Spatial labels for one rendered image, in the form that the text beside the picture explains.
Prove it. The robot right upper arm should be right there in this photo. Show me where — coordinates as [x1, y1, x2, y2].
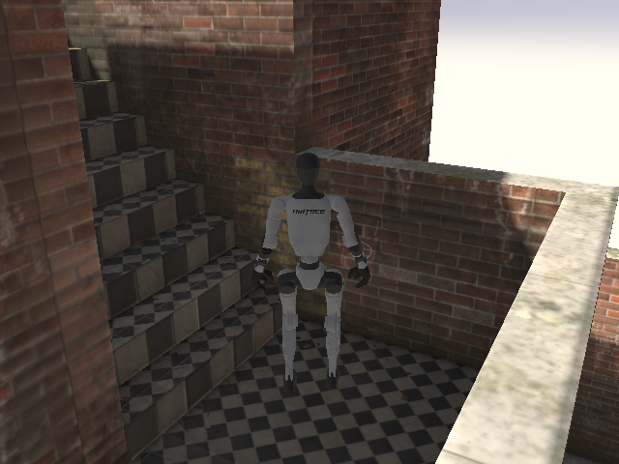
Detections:
[329, 194, 358, 247]

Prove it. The robot right thigh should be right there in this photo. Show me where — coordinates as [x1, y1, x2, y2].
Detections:
[323, 269, 343, 334]

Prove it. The robot left upper arm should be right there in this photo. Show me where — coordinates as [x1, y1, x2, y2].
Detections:
[263, 195, 288, 249]

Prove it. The humanoid robot torso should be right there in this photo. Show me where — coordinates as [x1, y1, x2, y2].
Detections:
[286, 190, 332, 290]

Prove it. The left robot forearm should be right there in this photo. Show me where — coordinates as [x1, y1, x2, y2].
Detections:
[254, 234, 273, 273]

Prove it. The right robot hand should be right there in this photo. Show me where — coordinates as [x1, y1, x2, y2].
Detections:
[348, 266, 370, 288]

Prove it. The left robot hand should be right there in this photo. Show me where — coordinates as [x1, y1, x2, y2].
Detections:
[251, 268, 274, 291]

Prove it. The right robot forearm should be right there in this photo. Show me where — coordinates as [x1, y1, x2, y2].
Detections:
[348, 232, 368, 269]

